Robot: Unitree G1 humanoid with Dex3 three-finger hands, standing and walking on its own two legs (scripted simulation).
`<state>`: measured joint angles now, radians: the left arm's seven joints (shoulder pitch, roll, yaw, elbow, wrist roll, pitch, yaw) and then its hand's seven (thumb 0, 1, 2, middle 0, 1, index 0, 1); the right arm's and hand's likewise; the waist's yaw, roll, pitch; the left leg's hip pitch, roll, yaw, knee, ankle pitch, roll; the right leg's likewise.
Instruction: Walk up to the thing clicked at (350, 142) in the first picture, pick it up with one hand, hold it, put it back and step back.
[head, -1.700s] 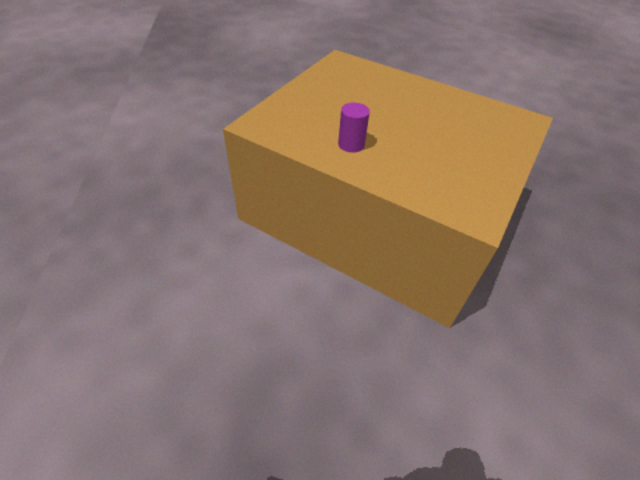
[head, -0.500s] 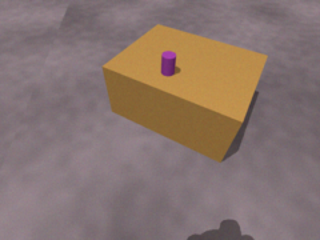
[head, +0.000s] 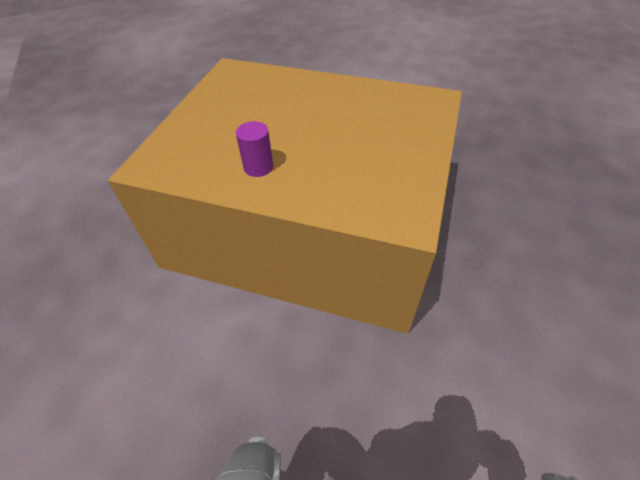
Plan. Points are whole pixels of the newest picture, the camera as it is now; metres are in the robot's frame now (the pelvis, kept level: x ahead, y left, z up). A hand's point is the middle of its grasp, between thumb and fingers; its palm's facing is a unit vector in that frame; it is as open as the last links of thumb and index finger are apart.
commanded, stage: walk up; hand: left
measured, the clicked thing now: (255, 149) +0.98 +0.24 -0.25
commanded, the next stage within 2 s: none
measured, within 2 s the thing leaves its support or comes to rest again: neither
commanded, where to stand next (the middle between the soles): +0.45 +0.17 m, yaw -15 degrees
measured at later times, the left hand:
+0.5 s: hand (117, 337) +0.34 +0.35 -0.12, palm faces -0.20 -0.86 -0.47, open 7.4 cm
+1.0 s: hand (76, 294) +0.44 +0.49 -0.17, palm faces -0.23 -0.82 -0.52, open 7.4 cm
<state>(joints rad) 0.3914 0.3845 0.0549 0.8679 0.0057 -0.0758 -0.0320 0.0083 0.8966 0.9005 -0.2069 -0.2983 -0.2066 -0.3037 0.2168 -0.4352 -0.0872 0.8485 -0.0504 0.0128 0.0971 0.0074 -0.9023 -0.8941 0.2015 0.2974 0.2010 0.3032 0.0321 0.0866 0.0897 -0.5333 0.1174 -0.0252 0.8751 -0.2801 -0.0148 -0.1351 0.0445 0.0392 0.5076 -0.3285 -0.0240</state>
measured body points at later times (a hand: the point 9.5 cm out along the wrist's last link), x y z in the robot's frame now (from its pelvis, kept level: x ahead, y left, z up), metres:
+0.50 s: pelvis +0.20 +0.08 -0.01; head +0.23 +0.05 +0.44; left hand +0.35 +0.39 -0.09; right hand +0.20 -0.24 -0.13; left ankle +0.19 +0.19 -0.73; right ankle +0.28 -0.03 -0.73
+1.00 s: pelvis +0.34 +0.19 -0.04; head +0.37 +0.18 +0.41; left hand +0.45 +0.53 -0.13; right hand +0.37 -0.16 -0.13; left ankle +0.43 +0.31 -0.73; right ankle +0.29 +0.01 -0.69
